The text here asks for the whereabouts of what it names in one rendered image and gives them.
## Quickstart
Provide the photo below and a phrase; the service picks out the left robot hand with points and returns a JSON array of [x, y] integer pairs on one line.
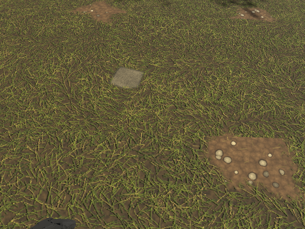
[[51, 223]]

